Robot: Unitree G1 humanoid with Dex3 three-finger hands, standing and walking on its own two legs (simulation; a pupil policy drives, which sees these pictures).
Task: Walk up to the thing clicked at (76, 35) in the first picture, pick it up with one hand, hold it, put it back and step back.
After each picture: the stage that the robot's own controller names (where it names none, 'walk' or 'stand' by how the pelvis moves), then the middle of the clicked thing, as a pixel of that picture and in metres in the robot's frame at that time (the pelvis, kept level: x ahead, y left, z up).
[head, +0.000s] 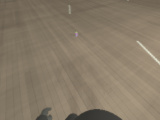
stand; (76, 34) +2.09 +0.48 -0.72
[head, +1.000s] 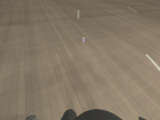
walk; (83, 39) +1.98 +0.20 -0.69
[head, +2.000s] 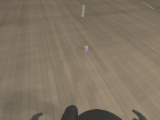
walk; (86, 48) +1.40 +0.10 -0.70
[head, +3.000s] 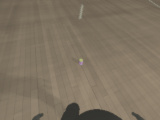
walk; (81, 61) +0.95 +0.17 -0.70
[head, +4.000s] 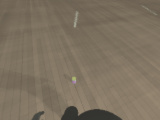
walk; (74, 80) +0.62 +0.19 -0.70
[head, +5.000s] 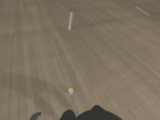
walk; (70, 91) +0.45 +0.18 -0.72
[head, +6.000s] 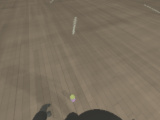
stand; (72, 98) +0.37 +0.22 -0.72
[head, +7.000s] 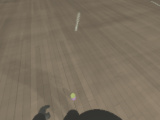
stand; (73, 96) +0.36 +0.20 -0.71
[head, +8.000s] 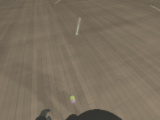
stand; (72, 99) +0.36 +0.23 -0.72
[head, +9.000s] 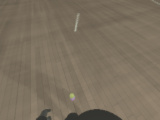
stand; (72, 97) +0.36 +0.23 -0.72
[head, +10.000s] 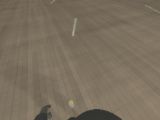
stand; (71, 104) +0.30 +0.22 -0.72
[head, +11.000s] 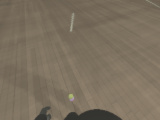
stand; (71, 97) +0.35 +0.24 -0.72
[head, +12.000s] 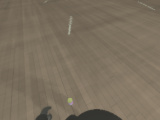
stand; (70, 101) +0.32 +0.25 -0.72
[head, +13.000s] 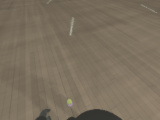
stand; (69, 102) +0.32 +0.24 -0.72
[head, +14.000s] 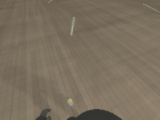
stand; (70, 102) +0.32 +0.24 -0.72
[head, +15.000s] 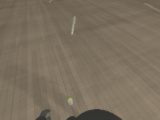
stand; (70, 101) +0.32 +0.24 -0.72
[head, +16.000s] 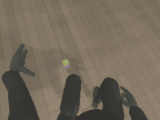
go down; (66, 63) +0.42 +0.22 -0.39
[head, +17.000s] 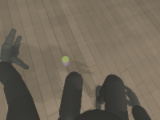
go down; (65, 61) +0.44 +0.21 -0.31
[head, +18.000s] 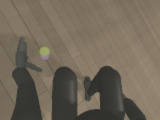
close in; (44, 53) +0.44 +0.24 -0.24
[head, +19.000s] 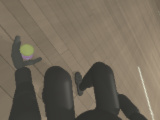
close; (27, 52) +0.43 +0.26 -0.23
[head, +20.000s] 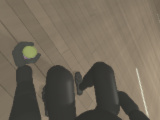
lift; (29, 53) +0.41 +0.25 -0.23
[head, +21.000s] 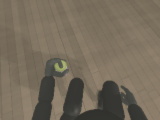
lift; (61, 68) +0.33 +0.21 -0.04
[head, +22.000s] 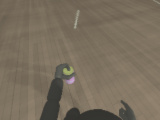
lift; (69, 75) +0.33 +0.16 +0.00
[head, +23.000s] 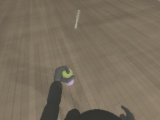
hold; (68, 77) +0.31 +0.17 -0.01
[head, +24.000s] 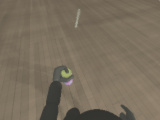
hold; (67, 77) +0.31 +0.18 -0.01
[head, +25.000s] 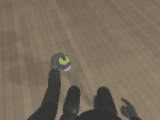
crouch; (65, 63) +0.40 +0.18 -0.07
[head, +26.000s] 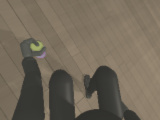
lower; (38, 50) +0.45 +0.26 -0.19
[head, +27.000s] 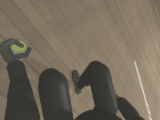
lower; (20, 50) +0.44 +0.27 -0.24
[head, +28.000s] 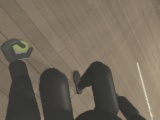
lower; (22, 50) +0.44 +0.27 -0.23
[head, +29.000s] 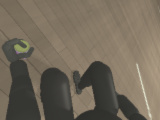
lower; (22, 50) +0.44 +0.26 -0.24
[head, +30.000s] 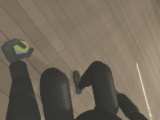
lower; (22, 50) +0.44 +0.26 -0.23
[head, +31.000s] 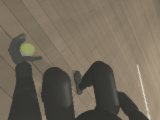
open; (27, 51) +0.42 +0.25 -0.24
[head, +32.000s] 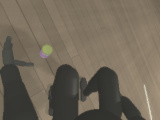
stand; (45, 51) +0.42 +0.24 -0.24
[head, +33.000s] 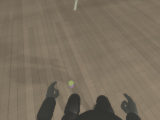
stand; (71, 84) +0.39 +0.19 -0.58
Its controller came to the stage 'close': yes
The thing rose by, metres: 0.72
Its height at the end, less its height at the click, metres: +0.00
